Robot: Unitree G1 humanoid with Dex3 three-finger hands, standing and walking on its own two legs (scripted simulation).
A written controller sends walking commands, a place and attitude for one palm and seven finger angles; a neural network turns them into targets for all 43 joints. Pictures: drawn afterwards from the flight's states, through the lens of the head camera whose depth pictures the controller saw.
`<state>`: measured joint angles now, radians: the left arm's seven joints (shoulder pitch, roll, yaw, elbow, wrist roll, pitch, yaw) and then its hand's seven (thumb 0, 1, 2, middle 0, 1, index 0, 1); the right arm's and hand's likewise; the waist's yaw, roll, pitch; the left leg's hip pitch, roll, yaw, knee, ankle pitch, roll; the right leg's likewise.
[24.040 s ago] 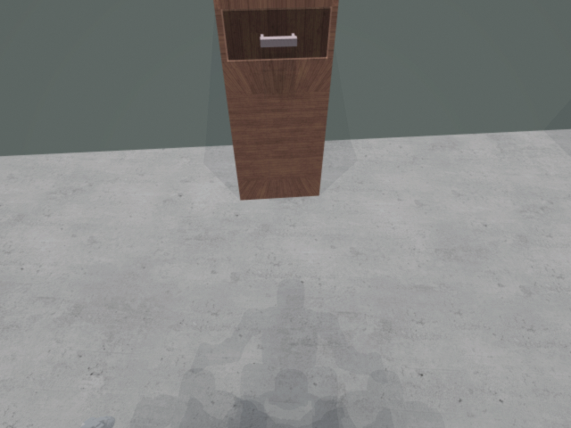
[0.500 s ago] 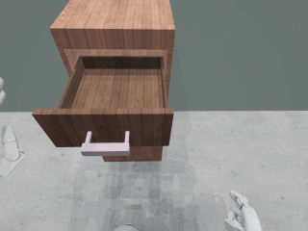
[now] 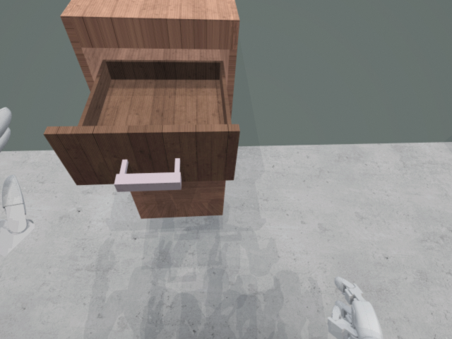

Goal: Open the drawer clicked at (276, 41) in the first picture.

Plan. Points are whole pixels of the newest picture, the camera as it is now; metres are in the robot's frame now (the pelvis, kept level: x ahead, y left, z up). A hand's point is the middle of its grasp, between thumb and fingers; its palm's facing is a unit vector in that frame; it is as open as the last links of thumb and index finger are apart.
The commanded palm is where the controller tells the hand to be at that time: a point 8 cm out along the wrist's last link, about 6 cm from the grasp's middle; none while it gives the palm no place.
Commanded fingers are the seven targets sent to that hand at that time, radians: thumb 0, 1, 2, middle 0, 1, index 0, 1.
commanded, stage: stop stepping back and stand still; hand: left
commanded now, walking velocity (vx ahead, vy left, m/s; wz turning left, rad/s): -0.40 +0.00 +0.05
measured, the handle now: (150, 172) +0.41 +0.17 +0.03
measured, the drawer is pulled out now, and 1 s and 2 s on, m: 0.30 0.30 0.30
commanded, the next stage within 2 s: let the arm hang, fingers relaxed in 0.76 s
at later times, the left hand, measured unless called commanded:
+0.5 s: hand out of the picture +0.07 +0.22 +0.20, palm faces +0.44 -0.79 -0.42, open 7.5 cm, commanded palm +0.01 +0.26 +0.22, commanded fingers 0.00 0.90 0.90 -0.20 -0.30 -0.20 -0.30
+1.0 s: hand out of the picture +0.08 +0.23 +0.00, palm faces +0.24 -0.88 -0.41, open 7.4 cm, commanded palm none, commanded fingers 0.00 0.90 0.90 -0.20 -0.30 -0.20 -0.30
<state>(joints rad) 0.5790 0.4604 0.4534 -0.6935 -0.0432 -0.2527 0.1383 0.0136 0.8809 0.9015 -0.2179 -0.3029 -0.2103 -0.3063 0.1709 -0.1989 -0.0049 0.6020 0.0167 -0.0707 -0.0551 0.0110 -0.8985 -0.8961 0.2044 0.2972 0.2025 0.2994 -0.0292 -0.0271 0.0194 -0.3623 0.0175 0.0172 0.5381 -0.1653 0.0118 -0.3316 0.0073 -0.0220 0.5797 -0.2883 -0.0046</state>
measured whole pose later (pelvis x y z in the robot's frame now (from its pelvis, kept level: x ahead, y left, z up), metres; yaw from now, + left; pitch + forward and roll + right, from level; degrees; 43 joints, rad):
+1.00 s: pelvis -0.12 -0.02 +0.00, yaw +4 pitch +0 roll +1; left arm 0.27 0.27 0.15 0.23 0.04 -0.01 0.04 0.00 0.90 0.90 -0.20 -0.30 -0.19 -0.30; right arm 0.18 -0.22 -0.02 0.81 -0.01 -0.05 0.00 0.01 -0.90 -0.90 0.20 0.30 0.20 0.30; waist 0.00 0.06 -0.05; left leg -0.33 -0.02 0.02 0.62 -0.30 0.01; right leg -0.33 -0.01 -0.03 0.65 -0.32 -0.02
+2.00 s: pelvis -0.13 -0.01 +0.01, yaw +2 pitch -2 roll +0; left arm 0.27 0.13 0.03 1.13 0.02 0.00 0.03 0.01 0.91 0.90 -0.20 -0.30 -0.20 -0.30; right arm 0.32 -0.11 -0.02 1.11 -0.01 0.01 -0.04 0.00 -0.90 -0.90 0.20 0.30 0.20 0.30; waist -0.01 0.02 0.05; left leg -0.20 0.01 0.03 0.43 -0.19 0.01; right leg -0.20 0.02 -0.02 0.42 -0.19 -0.02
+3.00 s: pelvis -0.11 -0.02 +0.02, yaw +3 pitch -2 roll +0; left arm 0.22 0.15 0.03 1.14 0.01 0.00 0.03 0.01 0.91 0.90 -0.20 -0.30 -0.20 -0.30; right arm 0.25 -0.14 -0.02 1.12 -0.01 0.01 -0.04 0.00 -0.91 -0.90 0.20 0.30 0.20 0.30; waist -0.01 0.02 0.07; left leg -0.16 0.02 0.02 0.40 -0.21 -0.01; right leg -0.16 0.03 -0.03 0.39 -0.21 -0.04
